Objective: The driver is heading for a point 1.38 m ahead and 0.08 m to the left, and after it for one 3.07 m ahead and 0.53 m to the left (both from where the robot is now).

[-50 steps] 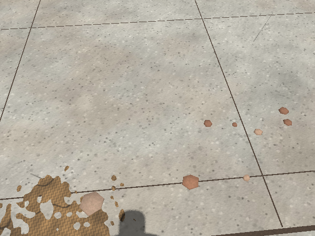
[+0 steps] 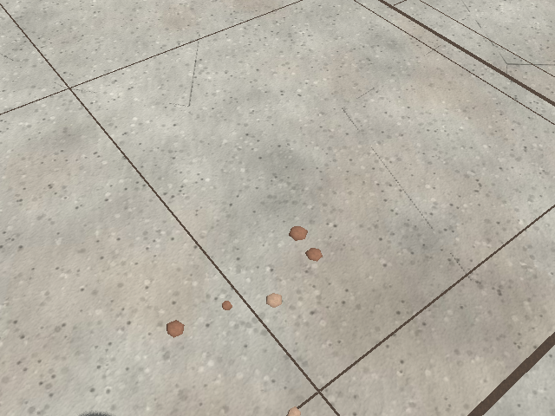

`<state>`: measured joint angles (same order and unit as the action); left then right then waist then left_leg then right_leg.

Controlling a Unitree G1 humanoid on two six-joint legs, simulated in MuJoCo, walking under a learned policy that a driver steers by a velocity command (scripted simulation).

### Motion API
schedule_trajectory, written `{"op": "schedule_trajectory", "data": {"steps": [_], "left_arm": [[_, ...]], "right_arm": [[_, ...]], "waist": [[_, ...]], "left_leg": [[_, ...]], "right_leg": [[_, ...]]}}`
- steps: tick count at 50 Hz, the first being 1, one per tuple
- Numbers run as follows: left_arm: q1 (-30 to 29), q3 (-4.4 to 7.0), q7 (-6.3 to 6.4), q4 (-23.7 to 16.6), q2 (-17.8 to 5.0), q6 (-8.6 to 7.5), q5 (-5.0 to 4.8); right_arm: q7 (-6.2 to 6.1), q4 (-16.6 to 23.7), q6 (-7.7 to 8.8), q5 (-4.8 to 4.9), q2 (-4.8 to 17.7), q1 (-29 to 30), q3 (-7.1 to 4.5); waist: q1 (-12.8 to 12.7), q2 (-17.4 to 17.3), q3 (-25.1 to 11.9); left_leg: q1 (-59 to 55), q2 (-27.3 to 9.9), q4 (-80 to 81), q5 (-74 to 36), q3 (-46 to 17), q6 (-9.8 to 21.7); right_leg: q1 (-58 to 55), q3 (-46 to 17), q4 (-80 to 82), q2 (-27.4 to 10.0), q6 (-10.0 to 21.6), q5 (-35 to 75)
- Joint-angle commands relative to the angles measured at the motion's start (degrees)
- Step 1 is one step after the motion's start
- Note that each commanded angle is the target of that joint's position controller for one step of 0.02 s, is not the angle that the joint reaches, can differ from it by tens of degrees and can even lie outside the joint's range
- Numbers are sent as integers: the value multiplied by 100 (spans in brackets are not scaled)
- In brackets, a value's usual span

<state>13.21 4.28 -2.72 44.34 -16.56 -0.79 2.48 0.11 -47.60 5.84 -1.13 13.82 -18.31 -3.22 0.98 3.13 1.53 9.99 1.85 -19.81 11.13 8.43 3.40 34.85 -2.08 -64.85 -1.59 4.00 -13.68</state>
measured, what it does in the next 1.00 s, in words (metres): walks ahead: right foot, then left foot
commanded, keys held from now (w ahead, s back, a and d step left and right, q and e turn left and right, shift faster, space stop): w+e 0.18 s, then w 0.82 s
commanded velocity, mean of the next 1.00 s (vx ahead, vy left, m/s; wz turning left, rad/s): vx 0.50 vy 0.00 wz -0.24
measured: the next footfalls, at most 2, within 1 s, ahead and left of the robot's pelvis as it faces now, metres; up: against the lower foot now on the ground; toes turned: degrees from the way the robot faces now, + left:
right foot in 0.30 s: +0.31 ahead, -0.13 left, +0.00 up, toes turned -13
left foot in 0.84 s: +0.65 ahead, -0.02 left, +0.00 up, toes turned -8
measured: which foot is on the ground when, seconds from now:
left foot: down 0.00-0.30, up 0.32-0.82, down 0.84-1.00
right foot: up 0.00-0.28, down 0.30-0.84, up 0.86-1.00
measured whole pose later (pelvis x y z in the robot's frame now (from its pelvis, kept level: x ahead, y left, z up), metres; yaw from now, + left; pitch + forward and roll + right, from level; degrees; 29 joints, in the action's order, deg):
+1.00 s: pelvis +0.56 -0.07 +0.00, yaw -12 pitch +0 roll +0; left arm 17.9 2.2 -0.7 54.5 -13.9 -3.8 1.6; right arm 0.9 -51.1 4.0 -1.0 13.5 -14.4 -2.8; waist -0.8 1.6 3.0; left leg 14.9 2.6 -25.0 10.1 5.8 5.3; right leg 22.0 -0.6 -65.2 -0.7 5.0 -17.5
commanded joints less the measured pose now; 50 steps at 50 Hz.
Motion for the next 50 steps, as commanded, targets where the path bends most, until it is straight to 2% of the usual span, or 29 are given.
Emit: {"op": "schedule_trajectory", "data": {"steps": [1, 6, 10, 12, 13, 14, 15, 16, 17, 18, 19, 20, 21, 23, 26, 32, 37, 39, 40, 41, 42, 43, 44, 45, 46, 47, 48, 49, 50], "left_arm": [[-112, -50, -91, -415, -1, 9, 1], [-1176, -178, -202, -751, 145, -51, -43], [-1694, -201, -220, -957, 113, -55, -1], [-1499, -175, -151, -904, 72, -67, 42], [-1084, -133, -111, -773, -3, -96, 54], [-248, -64, -57, -483, -112, -158, 89], [730, 54, 31, -154, -401, -208, 171], [1166, 202, 128, -115, -1056, -219, 179], [1435, 234, 201, -127, -1094, -143, -44], [1053, 206, 256, -28, -983, -129, -96], [729, 133, 261, 18, -685, -175, -133], [481, 64, 252, 50, -463, -222, -142], [294, 0, 245, 80, -287, -264, -173], [310, -47, 216, 158, -178, -374, -185], [574, -15, 203, 375, -328, -448, -222], [1159, -56, 206, 705, -325, -475, -207], [1515, -68, 300, 992, -445, -456, -133], [1402, -59, 342, 1051, -531, -444, -112], [1303, -50, 355, 1067, -592, -445, -97], [1209, -38, 353, 1093, -650, -427, -90], [1194, -68, 347, 1087, -590, -424, -101], [1465, -176, 325, 899, -203, -438, -231], [1997, -182, 285, 970, 26, -441, -300], [1438, -90, 300, 939, -372, -415, -163], [1009, -83, 258, 829, -377, -440, -156], [811, -109, 236, 802, -242, -439, -157], [810, -116, 213, 820, -169, -375, -84], [924, -142, 172, 870, -66, -298, -35], [927, -153, 139, 883, 4, -246, -24]], "right_arm": [[24, 201, 136, 9, 435, -104, -63], [-4, 30, 92, 13, 570, -417, -68], [-87, -200, -31, 3, 739, -860, -91], [-116, -341, -121, -6, 863, -992, -93], [-124, -395, -170, -13, 953, -1021, -98], [-128, -411, -217, 14, 980, -995, -81], [-120, -310, -214, 31, 869, -942, -27], [17, 97, -170, 164, 197, -1182, 151], [2, 140, -162, 131, 743, -753, -18], [11, 313, -137, 146, 761, -146, -39], [23, 313, -79, 158, 602, -30, 29], [35, 215, -109, 91, 540, -112, 30], [54, 126, -211, -22, 482, -332, 38], [119, -6, -374, -111, 380, -524, 33], [184, 134, -433, -120, 320, 5, 20], [195, 485, -396, -55, 267, 1293, 73], [197, 729, -351, -47, 362, 1940, 75], [177, 702, -307, -47, 403, 1752, 50], [138, 588, -282, -44, 459, 1388, 14], [85, 352, -242, -55, 542, 678, -46], [18, 13, -180, -124, 737, -348, -137], [-51, -103, -139, -265, 1320, -1200, -278], [14, -170, -178, -180, 1593, -1208, -342], [46, -128, -218, 5, 1205, -588, -270], [68, -29, -205, 46, 810, -25, -168], [89, -31, -171, 18, 570, 224, -100], [80, -103, -137, 36, 434, 255, -53], [71, -193, -104, 39, 320, 214, -12], [70, -283, -53, 41, 321, 53, -7]], "waist": [[-129, -675, 81], [99, -707, 263], [264, -702, 401], [133, -814, 238], [-62, -876, -17], [-439, -769, -475], [-842, -530, -1089], [-736, 879, -1957], [-907, 446, -2292], [-774, 72, -1410], [-551, -91, -819], [-281, -279, -485], [-39, -206, -343], [98, -135, -302], [69, -77, 36], [-274, -3, 331], [-409, 11, 525], [-250, 27, 465], [-76, 68, 272], [248, 6, -112], [648, -185, -715], [766, -1000, -1538], [465, -1966, -1956], [284, -1042, -1124], [132, -626, -437], [5, -466, -168], [-123, -578, -16], [-229, -704, -37], [-249, -714, -60]], "left_leg": [[-247, -1672, 1196, -1158, -986, 668], [-376, -1489, 1108, -1742, -99, 459], [-1096, -1702, 826, -2383, 120, 409], [-1375, -1767, 170, -4064, 271, 380], [-1445, -1781, -489, -4858, 349, 367], [-1191, -1696, -1514, -4910, 513, 293], [-152, -1563, -2834, -3632, 545, 185], [2310, -788, -5051, 613, 565, -143], [2906, -271, -6042, 1919, -406, -192], [3325, -601, -5987, 1261, -783, -125], [3124, -756, -5521, 901, -812, -96], [2783, -903, -5045, 768, -851, -103], [2381, -952, -4761, 724, -871, -150], [2035, -898, -4527, 626, -798, -208], [2458, -958, -4006, 19, -724, -303], [2826, -848, -2428, -1127, -602, -312], [2764, -616, -1615, -914, -513, -37], [2306, -437, -1342, -481, -429, 147], [1736, -244, -1230, -249, -343, 247], [864, -20, -990, -195, -235, 362], [-524, -167, -840, -291, -427, 540], [-2143, -1716, -670, 427, -2347, 948], [-2865, -2681, 255, 415, -4851, 1543], [-2145, -2345, 441, 965, -4408, 1320], [-1269, -2163, 571, 797, -3504, 1165], [-736, -1879, 762, 297, -2913, 992], [-375, -1647, 867, -213, -2455, 855], [-152, -1505, 965, -537, -2126, 785], [-88, -1449, 1010, -939, -1966, 806]], "right_leg": [[688, -155, 212, -275, -66, 597], [316, 423, 1884, -211, -21, 1490], [85, 779, 2717, -52, 190, 827], [-496, 959, 3000, 304, 395, 184], [-1037, 991, 3149, 525, 523, -36], [-2110, 985, 3590, 733, 670, 153], [-3696, 315, 3665, 276, 879, 85], [-5843, -2580, 3822, -1723, 1615, -226], [-5771, -3945, 4564, -2205, 1812, 508], [-5201, -2716, 4563, -1867, 1604, 1271], [-4316, -2054, 4685, -1628, 1413, 1871], [-3681, -1564, 4849, -1339, 1155, 2128], [-3168, -1208, 5033, -1116, 1014, 2182], [-2784, -926, 5302, -930, 996, 2285], [-2654, -660, 5683, -815, 1005, 2059], [-3152, -346, 5778, -740, 843, 2214], [-3903, -342, 5566, -1023, 778, 2647], [-4071, -254, 5201, -1081, 680, 3501], [-4069, -174, 4767, -1045, 593, 4347], [-3991, -37, 3894, -905, 503, 4948], [-3384, 165, 2623, -629, 397, 4421], [-1889, 474, 633, -112, 221, 2165], [-395, 150, -819, 862, 109, -1751], [68, -347, -1102, 396, 212, -1274], [68, -243, -848, 122, 223, -672], [-119, -165, -515, -91, 210, -344], [-337, -113, -274, -213, 151, -227], [-581, -61, -136, -271, 81, -144], [-652, 16, -101, -262, 29, -86]]}}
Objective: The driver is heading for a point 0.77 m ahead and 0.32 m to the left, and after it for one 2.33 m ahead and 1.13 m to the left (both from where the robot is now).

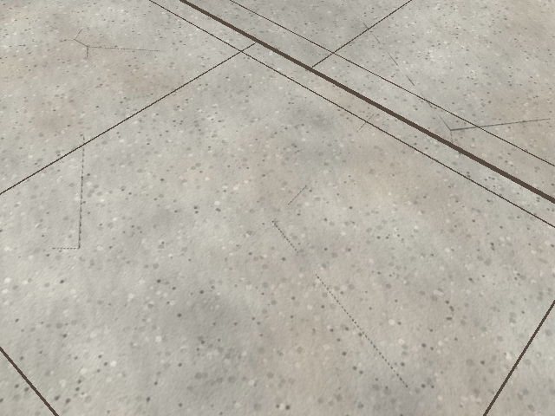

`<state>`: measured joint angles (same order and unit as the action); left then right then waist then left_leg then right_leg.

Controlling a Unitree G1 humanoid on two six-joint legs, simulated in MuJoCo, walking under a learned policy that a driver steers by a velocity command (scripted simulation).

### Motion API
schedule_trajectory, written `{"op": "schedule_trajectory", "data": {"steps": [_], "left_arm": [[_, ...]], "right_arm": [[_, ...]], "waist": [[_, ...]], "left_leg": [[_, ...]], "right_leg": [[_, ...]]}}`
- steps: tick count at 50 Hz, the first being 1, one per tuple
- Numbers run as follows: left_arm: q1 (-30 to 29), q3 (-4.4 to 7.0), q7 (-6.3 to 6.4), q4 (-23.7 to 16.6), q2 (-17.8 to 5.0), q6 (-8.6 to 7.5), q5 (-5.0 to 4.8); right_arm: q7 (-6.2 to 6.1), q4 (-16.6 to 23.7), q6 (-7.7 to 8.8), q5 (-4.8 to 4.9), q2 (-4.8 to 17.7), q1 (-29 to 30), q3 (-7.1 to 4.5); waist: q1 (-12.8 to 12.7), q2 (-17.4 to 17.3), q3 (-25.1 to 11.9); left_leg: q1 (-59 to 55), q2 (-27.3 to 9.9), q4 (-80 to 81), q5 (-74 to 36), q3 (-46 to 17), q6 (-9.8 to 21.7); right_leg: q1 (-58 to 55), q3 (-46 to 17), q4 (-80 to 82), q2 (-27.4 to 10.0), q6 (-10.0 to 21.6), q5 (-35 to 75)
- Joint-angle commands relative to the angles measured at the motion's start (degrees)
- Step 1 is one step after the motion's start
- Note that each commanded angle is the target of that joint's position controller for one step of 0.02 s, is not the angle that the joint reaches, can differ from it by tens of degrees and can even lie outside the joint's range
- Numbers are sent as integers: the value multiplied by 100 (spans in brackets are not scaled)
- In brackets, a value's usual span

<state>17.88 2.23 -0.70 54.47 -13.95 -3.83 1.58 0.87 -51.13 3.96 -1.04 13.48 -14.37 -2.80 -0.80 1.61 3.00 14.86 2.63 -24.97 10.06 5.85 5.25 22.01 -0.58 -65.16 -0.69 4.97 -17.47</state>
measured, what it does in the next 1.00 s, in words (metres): walks ahead, turning left: right foot, then left foot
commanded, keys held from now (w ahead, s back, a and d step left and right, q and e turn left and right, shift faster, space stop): w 0.12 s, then w+q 0.88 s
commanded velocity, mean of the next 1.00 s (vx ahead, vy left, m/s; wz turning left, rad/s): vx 0.50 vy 0.00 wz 0.38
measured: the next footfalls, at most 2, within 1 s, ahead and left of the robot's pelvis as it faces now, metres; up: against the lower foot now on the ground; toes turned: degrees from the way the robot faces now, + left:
right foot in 0.38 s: +0.39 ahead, -0.11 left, +0.00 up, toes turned +4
left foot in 0.94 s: +0.58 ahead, +0.17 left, +0.00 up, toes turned +30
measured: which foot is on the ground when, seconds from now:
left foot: down 0.00-0.40, up 0.42-0.92, down 0.94-1.00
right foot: up 0.00-0.36, down 0.38-0.92, up 0.94-1.00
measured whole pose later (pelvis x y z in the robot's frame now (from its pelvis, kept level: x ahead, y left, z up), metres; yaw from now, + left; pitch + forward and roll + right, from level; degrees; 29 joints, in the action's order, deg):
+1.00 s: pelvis +0.50 +0.07 -0.02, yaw +27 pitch +1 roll -1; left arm 20.5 3.0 0.2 54.0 -12.9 -3.2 1.1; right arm 1.8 -45.7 1.2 -2.1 14.0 -4.6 -3.6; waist -1.9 0.3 4.2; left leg 25.1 3.7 -36.6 12.3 6.1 8.5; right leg 10.6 8.5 -62.2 -5.2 -0.8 -27.2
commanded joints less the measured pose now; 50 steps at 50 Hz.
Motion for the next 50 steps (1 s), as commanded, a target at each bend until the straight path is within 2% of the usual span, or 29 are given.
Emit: {"op": "schedule_trajectory", "data": {"steps": [1, 3, 6, 8, 10, 13, 16, 17, 18, 19, 20, 21, 22, 23, 24, 26, 29, 31, 34, 37, 41, 42, 44, 45, 46, 47, 48, 49, 50], "left_arm": [[396, 45, -85, -150, -212, 90, 65], [-15, 34, -111, -270, -194, 137, 65], [-791, 13, -119, -504, -199, 151, 45], [-1299, -25, -121, -667, -135, 127, 27], [-1662, -62, -118, -770, -85, 111, 5], [-2073, -72, -94, -920, -138, 76, -19], [-2066, -34, -67, -1024, -291, -12, -49], [-1769, 0, -43, -959, -369, -54, -57], [-1189, 59, 0, -790, -477, -106, -49], [-273, 151, 70, -524, -678, -185, 22], [707, 277, 164, -457, -1177, -236, 179], [627, 387, 142, -505, -1584, -155, 192], [182, 291, 116, -616, -1011, -73, 66], [-276, 181, 104, -676, -601, -83, 20], [-486, 141, 91, -668, -424, -116, 23], [-460, 99, 136, -549, -271, -188, -26], [-177, 123, 138, -397, -317, -332, -95], [-21, 143, 138, -328, -364, -355, -81], [168, 141, 129, -233, -364, -341, -48], [304, 163, 142, -181, -482, -331, -46], [666, 211, 197, -38, -644, -234, -31], [695, 221, 214, -15, -682, -191, -23], [671, 265, 241, 2, -851, -104, -10], [654, 293, 242, 1, -946, -40, -9], [594, 307, 226, -38, -1006, 24, -32], [555, 277, 208, -179, -917, 41, -26], [716, 125, 80, -622, -163, -6, -66], [-42, 225, 47, -847, -687, -91, -42], [-471, 203, 24, -982, -638, -164, -108]], "right_arm": [[-8, -20, 175, 54, 411, -483, -62], [-15, -149, 207, 72, 532, -688, -87], [-21, -310, 193, 83, 482, -1012, -55], [-30, -400, 185, 92, 433, -1213, -26], [-58, -471, 176, 80, 494, -1403, -31], [-104, -549, 135, 39, 563, -1597, -42], [-159, -533, 94, -12, 681, -1458, -87], [-167, -502, 85, -24, 735, -1316, -110], [-155, -473, 83, -13, 783, -1189, -130], [-127, -437, 89, 22, 719, -1108, -118], [-109, -196, 109, 84, 449, -1091, -52], [-128, -73, 59, 289, -90, -1763, 29], [-171, -208, -28, 116, 554, -1480, -112], [-119, -155, -37, 82, 552, -1110, -154], [-76, -113, -49, 71, 392, -928, -137], [20, -92, -194, -59, 283, -881, -154], [114, 74, -345, -80, 170, -557, -153], [158, 228, -384, -91, 176, -162, -147], [218, 478, -382, -72, 170, 471, -109], [281, 699, -357, -78, 108, 1077, -32], [326, 949, -347, -119, 198, 1602, -19], [323, 976, -345, -130, 225, 1619, -31], [279, 929, -347, -148, 315, 1334, -83], [249, 811, -327, -144, 400, 883, -138], [195, 579, -269, -159, 515, 118, -223], [103, 293, -225, -230, 941, -850, -393], [25, 380, -234, -188, 1659, -742, -549], [-9, 466, -316, -41, 1684, -1013, -556], [-64, 370, -340, -15, 1500, -727, -507]], "waist": [[-101, -520, -179], [-79, -484, -10], [83, -474, 191], [204, -455, 271], [312, -495, 268], [432, -537, 252], [295, -597, 204], [133, -622, 101], [-117, -577, -167], [-495, -309, -705], [-780, 315, -1605], [-378, 1579, -2164], [-292, 535, -1578], [-145, 153, -824], [-39, 84, -479], [156, 349, -241], [237, 301, -181], [210, 248, -77], [126, 221, 107], [-1, 236, 205], [-147, 230, 314], [-128, 251, 297], [38, 391, 54], [231, 412, -217], [561, 279, -664], [967, -212, -1261], [530, -1612, -1635], [860, -837, -1857], [715, -532, -1025]], "left_leg": [[-566, -1491, 1585, -1081, -1549, 647], [-618, -1427, 1758, -1192, -1306, 668], [-844, -1283, 1864, -1502, -1052, 620], [-881, -1181, 1817, -1765, -1020, 589], [-1049, -1177, 1704, -1998, -1060, 583], [-1474, -1281, 1406, -2351, -1251, 647], [-1738, -1436, 1004, -2799, -1505, 609], [-1682, -1420, 723, -3126, -1522, 530], [-1569, -1296, 112, -3559, -1472, 443], [-1100, -981, -996, -3262, -1247, 325], [-92, -580, -2675, -1463, -970, 220], [1759, 258, -4271, 2121, -556, 55], [2143, -166, -4704, 1830, -944, 137], [2146, -387, -4593, 1252, -994, 129], [1983, -564, -4408, 915, -962, 80], [1712, -740, -4185, 706, -890, -48], [1944, -809, -4115, 334, -792, -153], [2309, -878, -3933, -55, -742, -212], [2541, -875, -3143, -622, -610, -276], [2259, -800, -2118, -1061, -311, -219], [2119, -663, -1408, -593, 44, 33], [2012, -572, -1286, -344, 131, 125], [1434, -203, -1146, 283, 360, 347], [938, 32, -1029, 537, 418, 483], [-19, 257, -644, 429, 401, 644], [-1514, -241, -278, 767, -524, 923], [-3254, -2017, 127, 940, -3540, 1713], [-3323, -2263, 916, 858, -4890, 1887], [-2797, -2136, 953, 324, -3852, 1702]], "right_leg": [[718, -81, 25, -386, -117, 363], [1134, 34, 328, -495, -220, 706], [1629, 198, 1103, -571, -352, 1291], [1561, 300, 1834, -504, -431, 1610], [1427, 363, 2407, -374, -471, 1806], [1352, 352, 2898, -229, -467, 1761], [974, 234, 3268, -128, -331, 1259], [499, 234, 3446, -29, -259, 1018], [-286, 297, 3712, 130, -164, 883], [-1572, 165, 3972, -9, 4, 1046], [-3009, -1261, 4081, -1411, 282, 310], [-4098, -3602, 4742, -2677, 909, -110], [-3450, -3516, 4942, -2391, 784, -638], [-2652, -2570, 5071, -2134, 624, -482], [-2073, -1878, 5270, -1888, 502, 142], [-1493, -965, 5481, -1545, 300, 815], [-1439, -319, 5661, -1493, 332, 1531], [-1520, 41, 5744, -1467, 354, 1724], [-1608, 533, 5785, -1353, 351, 1989], [-1728, 943, 5740, -1346, 299, 2269], [-2417, 1245, 5466, -1560, 250, 2843], [-2585, 1340, 5263, -1586, 221, 3316], [-2813, 1548, 4456, -1601, 148, 5050], [-2855, 1609, 3684, -1590, 134, 5649], [-2555, 1704, 2517, -1522, 53, 5463], [-1420, 1726, 846, -1371, -156, 3959], [1278, 1505, -1171, -305, -536, -1198], [2046, 179, -1755, 53, -570, -1332], [2433, -30, -1574, -320, -487, -646]]}}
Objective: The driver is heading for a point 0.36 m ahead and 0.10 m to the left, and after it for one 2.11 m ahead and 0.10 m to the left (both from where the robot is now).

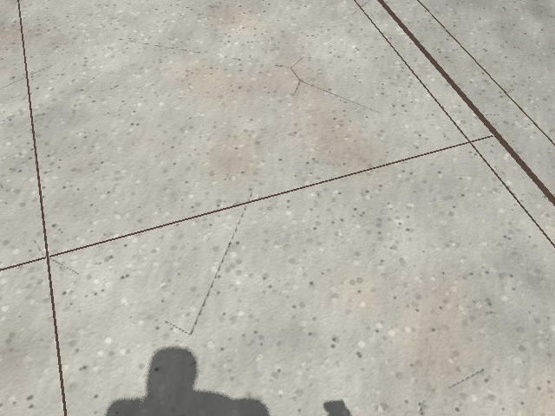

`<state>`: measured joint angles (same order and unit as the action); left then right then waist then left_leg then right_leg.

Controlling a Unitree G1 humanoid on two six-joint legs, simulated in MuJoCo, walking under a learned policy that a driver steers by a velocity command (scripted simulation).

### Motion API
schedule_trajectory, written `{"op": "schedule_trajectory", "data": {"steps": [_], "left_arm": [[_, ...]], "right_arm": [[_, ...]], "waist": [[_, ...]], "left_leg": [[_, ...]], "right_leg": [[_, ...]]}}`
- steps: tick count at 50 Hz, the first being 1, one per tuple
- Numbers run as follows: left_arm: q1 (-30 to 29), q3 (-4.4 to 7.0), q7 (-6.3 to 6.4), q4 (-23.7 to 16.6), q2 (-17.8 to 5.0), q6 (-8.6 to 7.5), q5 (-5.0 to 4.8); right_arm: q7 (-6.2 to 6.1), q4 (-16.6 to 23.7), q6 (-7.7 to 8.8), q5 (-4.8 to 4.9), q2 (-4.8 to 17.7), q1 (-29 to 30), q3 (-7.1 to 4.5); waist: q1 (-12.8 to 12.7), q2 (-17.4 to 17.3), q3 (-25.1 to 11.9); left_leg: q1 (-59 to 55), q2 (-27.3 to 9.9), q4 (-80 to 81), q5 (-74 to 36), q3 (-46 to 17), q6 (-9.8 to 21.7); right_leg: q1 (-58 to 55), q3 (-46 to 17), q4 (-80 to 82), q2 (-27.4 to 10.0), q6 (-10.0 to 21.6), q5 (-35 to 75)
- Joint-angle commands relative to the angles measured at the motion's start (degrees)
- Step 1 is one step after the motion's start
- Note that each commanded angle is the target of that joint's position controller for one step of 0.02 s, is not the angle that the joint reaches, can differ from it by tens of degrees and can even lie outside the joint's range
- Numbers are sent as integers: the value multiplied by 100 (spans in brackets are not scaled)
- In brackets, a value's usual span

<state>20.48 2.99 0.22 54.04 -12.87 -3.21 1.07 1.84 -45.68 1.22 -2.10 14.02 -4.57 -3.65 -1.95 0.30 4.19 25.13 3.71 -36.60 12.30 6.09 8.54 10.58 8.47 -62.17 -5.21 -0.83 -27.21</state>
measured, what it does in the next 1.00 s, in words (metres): walks ahead, turning left: right foot, then left foot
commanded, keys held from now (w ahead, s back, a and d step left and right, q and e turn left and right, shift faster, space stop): w+q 0.26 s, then q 0.50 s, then e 0.24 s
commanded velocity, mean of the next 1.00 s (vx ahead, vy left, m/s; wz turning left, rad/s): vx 0.24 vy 0.00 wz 0.49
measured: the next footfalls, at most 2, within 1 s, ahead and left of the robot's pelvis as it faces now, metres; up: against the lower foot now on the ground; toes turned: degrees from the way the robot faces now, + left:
right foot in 0.46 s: +0.45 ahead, -0.05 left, +0.00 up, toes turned +18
left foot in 0.90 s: +0.30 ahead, +0.13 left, +0.00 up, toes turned +29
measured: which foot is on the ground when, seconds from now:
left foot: down 0.00-0.48, up 0.50-0.88, down 0.90-1.00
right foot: up 0.00-0.44, down 0.46-0.90, up 0.92-1.00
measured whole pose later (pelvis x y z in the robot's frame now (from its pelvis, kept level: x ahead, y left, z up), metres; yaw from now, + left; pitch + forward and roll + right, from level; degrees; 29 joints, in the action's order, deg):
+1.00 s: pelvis +0.30 +0.03 +0.02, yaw +28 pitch -1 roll -1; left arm 16.2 1.7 -1.2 46.8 -14.5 2.5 0.3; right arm -0.4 -43.0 -1.6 -2.3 11.5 -9.6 0.3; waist -2.5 2.0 1.0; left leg 12.9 0.0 -27.1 13.8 1.1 2.2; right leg 19.8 3.3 -37.4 -1.3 0.0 -21.9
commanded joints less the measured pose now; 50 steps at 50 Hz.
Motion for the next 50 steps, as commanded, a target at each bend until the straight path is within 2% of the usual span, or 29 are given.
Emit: {"op": "schedule_trajectory", "data": {"steps": [1, 2, 3, 5, 8, 13, 16, 18, 20, 22, 23, 24, 25, 26, 27, 28, 29, 30, 33, 36, 39, 42, 43, 44, 45, 46, 47, 48, 50], "left_arm": [[-637, 94, -51, -876, -698, -288, -70], [-555, 109, -31, -792, -690, -255, 0], [-392, 104, -33, -771, -669, -148, 112], [-325, 97, -72, -791, -583, 51, 187], [-846, 71, -106, -1010, -512, 165, 178], [-1928, 38, -136, -1395, -570, 163, 135], [-2341, -28, -134, -1575, -523, 107, 87], [-2490, -67, -110, -1671, -525, 54, 40], [-2186, -56, -66, -1632, -656, -4, 19], [-1214, 30, 38, -1363, -935, -89, 24], [-452, 80, 104, -1234, -1126, -198, 85], [97, 127, 172, -1256, -1530, -214, 160], [-129, 189, 108, -1363, -1655, -86, 18], [-570, 108, 80, -1530, -1116, 18, -68], [-913, -30, 98, -1589, -654, 51, -83], [-1168, -100, 119, -1592, -494, 97, -32], [-1207, -103, 159, -1562, -540, 107, -22], [-1198, -67, 165, -1510, -664, 117, 3], [-1119, -6, 145, -1454, -806, 89, 56], [-1145, 32, 142, -1451, -861, 148, 63], [-1076, 86, 105, -1415, -984, 228, 68], [-827, 111, 24, -1267, -1101, 320, 64], [-895, 87, -7, -1246, -1074, 358, 22], [-875, 40, -46, -1194, -964, 388, -11], [-597, -48, -122, -1134, -623, 386, 17], [-156, -213, -208, -1261, -11, 363, -13], [-508, -121, -139, -1125, -451, 477, -55], [-588, -40, -157, -1154, -659, 534, -134], [-486, 109, -136, -1042, -899, 545, -88]], "right_arm": [[-178, -165, -35, 144, 1111, -1410, -342], [-188, -121, 13, 159, 917, -1122, -290], [-199, -88, 59, 203, 762, -949, -233], [-172, -97, 185, 240, 741, -1039, -201], [-155, -169, 244, 227, 932, -1390, -240], [-167, -258, 225, 215, 942, -2026, -234], [-231, -315, 174, 192, 955, -2286, -223], [-270, -327, 113, 154, 960, -2406, -219], [-317, -251, 74, 114, 996, -2236, -231], [-313, -91, 125, 146, 1144, -1785, -268], [-266, 35, 192, 251, 1068, -1568, -247], [-283, 276, 216, 355, 531, -1813, -123], [-376, 317, 115, 462, 690, -2759, -184], [-410, -6, -32, 210, 1035, -2731, -234], [-336, 29, -104, 116, 1027, -2236, -251], [-271, 79, -176, 90, 885, -2041, -237], [-194, 130, -270, 41, 812, -1892, -229], [-133, 123, -360, 31, 725, -1961, -207], [-69, 267, -455, 90, 657, -1782, -181], [-10, 475, -533, 60, 611, -1341, -124], [65, 660, -554, 78, 518, -932, -27], [8, 658, -492, 85, 464, -939, 44], [-24, 574, -447, 67, 395, -1124, 79], [-57, 463, -383, 38, 363, -1325, 113], [-108, 446, -305, -26, 525, -1336, 134], [-167, 659, -252, -37, 954, -902, 125], [-257, 611, -215, -41, 926, -686, 91], [-289, 618, -180, -64, 781, -308, 139], [-362, 575, -149, 10, 825, -217, 128]], "waist": [[570, -85, -679], [329, 84, -468], [131, 44, -483], [20, 7, -569], [127, -104, -359], [530, -306, -178], [649, -351, -141], [721, -468, -235], [549, -593, -342], [60, -613, -676], [-346, -380, -1081], [-315, 689, -1978], [178, 1649, -2983], [298, 592, -2506], [268, 261, -1684], [376, 257, -1202], [392, 546, -886], [428, 708, -773], [480, 656, -899], [421, 745, -835], [260, 854, -777], [185, 827, -835], [317, 729, -808], [440, 565, -745], [364, -93, -718], [-46, -1422, -754], [280, -1234, -451], [82, -1152, -215], [42, -1140, -180]], "left_leg": [[-3010, -2008, 2158, -690, -3255, 1141], [-2441, -1686, 2203, -1321, -2777, 935], [-2081, -1455, 2268, -1750, -2439, 856], [-1827, -1255, 2317, -2246, -2194, 849], [-1660, -1069, 2498, -2008, -2106, 760], [-2179, -994, 2453, -1964, -2321, 520], [-2413, -896, 1884, -3698, -2187, 339], [-2518, -829, 1501, -4297, -2213, 193], [-2458, -757, 1092, -4491, -2372, -19], [-2173, -538, 196, -4774, -2486, -303], [-1550, -267, -870, -3881, -2414, -450], [-615, 274, -2632, 270, -1701, -585], [119, 759, -3832, 2797, -1319, -636], [254, 252, -4120, 2166, -1387, -657], [331, 115, -3947, 1823, -1250, -749], [340, -63, -3709, 1641, -1158, -835], [305, -187, -3527, 1483, -1104, -913], [100, -145, -3555, 1360, -968, -969], [42, -166, -3237, 1179, -866, -979], [89, -383, -2493, 886, -732, -940], [-443, -435, -1436, 880, -563, -867], [-954, -215, -458, 1103, -428, -744], [-1383, -182, 257, 761, -380, -672], [-1989, -201, 1196, 215, -445, -586], [-2388, -903, 2160, 138, -1327, -503], [-2218, -2421, 2518, -439, -2837, -159], [-845, -2356, 2524, -150, -2432, 223], [-712, -2020, 2530, -47, -2033, 180], [-1145, -1691, 2272, -1176, -1421, 79]], "right_leg": [[3250, -930, -1278, -80, 122, 817], [2845, -962, -876, -198, 102, 937], [2462, -995, -640, -242, 33, 962], [2207, -954, -334, -207, -86, 950], [2534, -854, 302, -168, -218, 1491], [3084, -902, 1488, -6, -252, 2452], [2905, -799, 2058, 300, -183, 2550], [2587, -750, 2398, 545, -87, 2525], [1890, -864, 2895, 720, 64, 2355], [527, -894, 3582, 849, 280, 2578], [-767, -1266, 3913, 272, 462, 3631], [-2199, -2540, 3321, -1495, 775, 6424], [-2744, -4132, 3323, -2605, 1697, 7738], [-1948, -3775, 3530, -2227, 1658, 6576], [-1168, -2917, 3793, -1750, 1488, 5685], [-598, -2387, 4081, -1396, 1297, 4959], [-179, -1992, 4298, -1183, 1256, 4651], [193, -1678, 4419, -1043, 1271, 4570], [387, -1282, 4531, -1089, 1405, 4367], [474, -1030, 4718, -1140, 1367, 3105], [715, -832, 4761, -1086, 1270, 2173], [633, -991, 4520, -1108, 1262, 2045], [769, -955, 4321, -1031, 1153, 2139], [1090, -907, 4133, -912, 890, 2086], [1390, -654, 3705, -552, 434, 1548], [1623, -156, 3196, 170, -15, 148], [850, -710, 2672, 178, 13, -129], [770, -807, 2366, 326, 55, 155], [1191, -800, 1610, 539, 108, 351]]}}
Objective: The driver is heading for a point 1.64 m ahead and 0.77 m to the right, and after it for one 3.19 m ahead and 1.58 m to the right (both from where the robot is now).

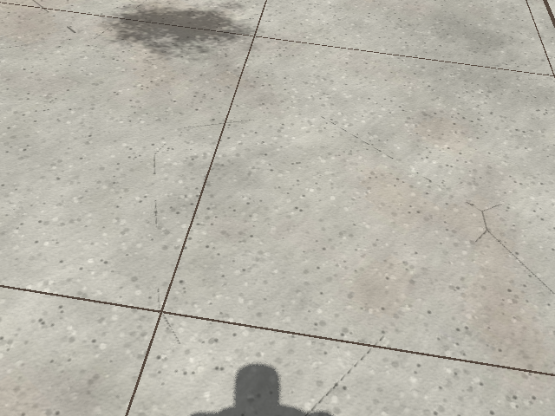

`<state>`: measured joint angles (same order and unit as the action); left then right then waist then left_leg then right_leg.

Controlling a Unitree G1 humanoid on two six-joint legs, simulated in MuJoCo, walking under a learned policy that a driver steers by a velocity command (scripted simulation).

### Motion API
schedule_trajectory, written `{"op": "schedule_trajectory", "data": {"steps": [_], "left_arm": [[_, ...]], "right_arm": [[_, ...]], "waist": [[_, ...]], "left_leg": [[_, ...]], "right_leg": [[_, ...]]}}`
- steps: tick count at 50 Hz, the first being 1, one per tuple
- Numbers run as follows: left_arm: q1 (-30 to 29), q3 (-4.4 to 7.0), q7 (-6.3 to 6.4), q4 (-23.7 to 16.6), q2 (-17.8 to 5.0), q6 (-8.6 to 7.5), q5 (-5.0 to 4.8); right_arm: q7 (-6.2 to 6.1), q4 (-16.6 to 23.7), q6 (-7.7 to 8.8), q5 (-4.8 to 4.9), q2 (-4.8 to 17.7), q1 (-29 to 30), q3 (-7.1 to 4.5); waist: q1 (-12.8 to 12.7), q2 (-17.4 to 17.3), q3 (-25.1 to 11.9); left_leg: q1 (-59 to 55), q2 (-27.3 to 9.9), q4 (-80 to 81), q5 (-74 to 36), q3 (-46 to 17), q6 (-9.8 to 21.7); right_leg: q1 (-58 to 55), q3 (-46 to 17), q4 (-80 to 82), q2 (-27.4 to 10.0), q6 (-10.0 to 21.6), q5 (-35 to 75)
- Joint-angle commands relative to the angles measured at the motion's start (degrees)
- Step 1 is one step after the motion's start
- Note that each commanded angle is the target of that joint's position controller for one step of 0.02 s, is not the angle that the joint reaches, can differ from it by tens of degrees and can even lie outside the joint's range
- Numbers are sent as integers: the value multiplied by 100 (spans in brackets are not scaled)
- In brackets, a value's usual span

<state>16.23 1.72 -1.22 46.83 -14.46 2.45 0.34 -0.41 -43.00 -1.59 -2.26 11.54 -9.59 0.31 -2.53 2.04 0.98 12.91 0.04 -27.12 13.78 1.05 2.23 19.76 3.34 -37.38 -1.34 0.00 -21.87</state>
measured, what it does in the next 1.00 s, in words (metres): walks ahead, turning right: right foot, then left foot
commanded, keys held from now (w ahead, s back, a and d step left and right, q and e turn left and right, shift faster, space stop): e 0.38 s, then w+e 0.62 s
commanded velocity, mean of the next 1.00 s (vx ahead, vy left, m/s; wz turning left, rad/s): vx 0.21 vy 0.00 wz -0.49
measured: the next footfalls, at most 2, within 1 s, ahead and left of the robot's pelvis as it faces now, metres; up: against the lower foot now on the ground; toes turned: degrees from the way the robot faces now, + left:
right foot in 0.30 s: -0.02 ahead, -0.10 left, +0.00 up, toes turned -13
left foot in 0.82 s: +0.19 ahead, +0.04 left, +0.00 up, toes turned -31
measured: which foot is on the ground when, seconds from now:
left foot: down 0.00-0.30, up 0.32-0.80, down 0.82-1.00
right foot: up 0.00-0.28, down 0.30-0.82, up 0.84-1.00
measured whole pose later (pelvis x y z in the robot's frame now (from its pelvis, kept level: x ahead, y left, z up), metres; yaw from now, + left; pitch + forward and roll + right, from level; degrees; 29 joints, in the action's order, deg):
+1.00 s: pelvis +0.12 -0.04 +0.01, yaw -34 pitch +2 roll +0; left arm 16.0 4.2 -3.2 43.5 -18.4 -0.4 2.0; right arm -0.6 -44.7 4.2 -1.6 14.6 -16.4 -1.8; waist 0.2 3.5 -0.7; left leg 8.7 1.1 -19.4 12.3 2.7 2.0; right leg 29.5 -3.4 -62.0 1.6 2.8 -16.1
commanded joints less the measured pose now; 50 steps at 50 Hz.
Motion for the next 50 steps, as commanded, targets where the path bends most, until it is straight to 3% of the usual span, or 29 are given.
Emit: {"op": "schedule_trajectory", "data": {"steps": [1, 2, 4, 7, 10, 12, 14, 15, 16, 17, 18, 19, 20, 22, 24, 29, 35, 38, 40, 41, 42, 43, 44, 45, 46, 48, 50], "left_arm": [[139, 276, 29, -229, -758, -25, 43], [217, 288, 47, -193, -691, -35, 58], [173, 279, 73, -249, -529, -17, 39], [-48, 243, 52, -373, -387, 63, 26], [-89, 239, 18, -486, -386, 99, -3], [-17, 244, -1, -536, -396, 82, -22], [258, 232, -14, -493, -347, 17, -15], [294, 270, 8, -500, -546, -46, 45], [370, 404, 55, -584, -1207, -125, 133], [646, 563, 61, -526, -1724, -117, 98], [680, 518, 79, -521, -1453, -100, 66], [313, 453, 108, -575, -1218, -77, 9], [-5, 419, 120, -644, -1071, -36, 15], [-59, 375, 122, -699, -895, -41, -15], [155, 386, 87, -641, -924, -96, -12], [572, 442, 94, -480, -1083, -280, 36], [664, 500, 53, -473, -1228, -376, 76], [379, 523, 17, -576, -1258, -416, 95], [34, 495, 27, -651, -1144, -439, 68], [8, 399, 33, -707, -817, -502, 26], [12, 255, 19, -957, -313, -554, -70], [239, 297, 59, -895, -712, -482, 78], [181, 343, 26, -770, -890, -441, 139], [117, 340, -60, -683, -848, -432, 153], [124, 335, -134, -635, -774, -407, 155], [29, 316, -234, -625, -717, -335, 201], [-197, 292, -282, -722, -653, -296, 178]], "right_arm": [[-176, 288, 139, 97, 1054, 193, -278], [-188, 270, 135, 136, 994, 69, -273], [-212, 211, 115, 150, 932, -77, -288], [-223, 160, 81, 101, 898, -74, -329], [-182, 105, 66, 76, 1016, -51, -414], [-157, 76, 59, 75, 1109, -2, -469], [-151, 62, 24, 116, 1193, 159, -522], [-138, 15, 13, 105, 1143, 39, -536], [-98, 147, -21, 50, 775, -135, -468], [-175, 461, -104, 96, 711, 541, -401], [-179, 407, -143, 82, 836, 534, -421], [-141, 292, -130, 145, 843, 395, -436], [-88, 194, -70, 143, 945, 227, -466], [43, 103, -22, -30, 1094, 129, -521], [133, 122, 0, -12, 1055, 226, -520], [143, 168, 137, 3, 975, 502, -479], [161, 382, 306, 67, 978, 887, -411], [124, 419, 408, 138, 1004, 602, -392], [16, 202, 520, 142, 1041, -286, -419], [-75, 108, 590, 63, 1424, -913, -512], [-143, 137, 580, -60, 2141, -1420, -643], [-128, 76, 533, -67, 2161, -1196, -684], [-87, 172, 521, -6, 1638, -847, -567], [-51, 213, 544, 54, 1281, -573, -476], [-50, 232, 571, 55, 1106, -455, -418], [-60, 137, 650, 66, 1022, -636, -384], [-2, 37, 727, 99, 1020, -862, -395]], "waist": [[106, -1218, 4], [146, -984, -165], [210, -814, -315], [333, -984, -294], [374, -1100, -373], [317, -1109, -433], [51, -940, -460], [12, -469, -372], [151, 1059, -355], [-176, 1594, 72], [-103, 706, 76], [93, 417, 163], [249, 285, 97], [182, 473, -53], [102, 381, 48], [-75, 415, 182], [-188, 451, 236], [55, 453, 203], [626, 143, 77], [907, -485, -217], [992, -1855, -768], [648, -1513, -448], [468, -836, 68], [354, -577, 326], [293, -705, 297], [336, -906, 167], [355, -850, 93]], "left_leg": [[-251, -1321, 1090, -2208, -698, 778], [-548, -1393, 894, -2900, -609, 865], [-924, -1539, 708, -3274, -525, 991], [-976, -1569, 635, -2746, -443, 1009], [-853, -1681, 519, -2627, -440, 1041], [-755, -1746, 363, -2596, -418, 980], [-353, -1613, -57, -2026, -129, 635], [147, -1379, -585, -1080, 141, 235], [1421, -680, -2052, 917, 735, -250], [2175, 141, -2801, 2333, 270, -334], [2195, -69, -3399, 2092, -178, -334], [2178, -127, -3529, 1577, -300, -317], [2160, -200, -3350, 1106, -348, -313], [2280, -186, -3359, 583, -271, -369], [2496, -172, -3121, 343, -261, -439], [2601, -138, -2123, 112, -289, -577], [1978, -14, -1099, 195, -295, -531], [890, 113, -546, 259, -330, -378], [-868, 189, 235, -42, -303, -267], [-1872, -574, 667, 673, -1081, -124], [-2610, -2167, 1670, 2907, -3460, 328], [-1883, -2528, 1963, 3734, -4562, 678], [-1375, -2276, 1871, 3512, -3963, 683], [-1018, -1908, 1869, 2601, -3057, 567], [-937, -1602, 1909, 1756, -2340, 449], [-983, -1300, 1888, 353, -1427, 401], [-1121, -1303, 1852, -514, -988, 452]], "right_leg": [[410, -278, -1254, 181, 11, -276], [522, -290, -1576, 210, -21, -437], [721, -298, -1781, 140, -97, -602], [618, -169, -1273, 84, -133, -602], [251, -2, -757, 119, -49, -628], [-34, 96, -333, 150, 58, -518], [-732, 226, 826, 248, 223, 401], [-1135, -319, 1606, 79, 345, 980], [-1756, -2341, 2138, -1371, 680, 2071], [-1256, -3295, 2126, -2132, 1529, 3778], [-1315, -2889, 2056, -1919, 1705, 3740], [-1215, -2442, 2039, -1549, 1592, 3301], [-1260, -2207, 2185, -1137, 1355, 2084], [-1533, -2264, 2542, -822, 1295, 349], [-1705, -2490, 2797, -819, 1314, -433], [-1856, -2681, 2835, -801, 1429, -340], [-1291, -3001, 2544, -724, 1502, -369], [-600, -3216, 2283, -606, 1329, -315], [434, -3017, 1587, -178, 983, -295], [1106, -2496, 542, 255, 723, -564], [1978, -1301, -1335, 1092, 452, -1251], [2350, -1103, -2275, 761, 477, -1112], [2336, -1174, -2594, 425, 524, -586], [2195, -1107, -2508, 234, 473, -114], [2039, -1016, -2436, 110, 393, 233], [2011, -835, -2679, 38, 260, 718], [2209, -820, -2793, 3, 192, 991]]}}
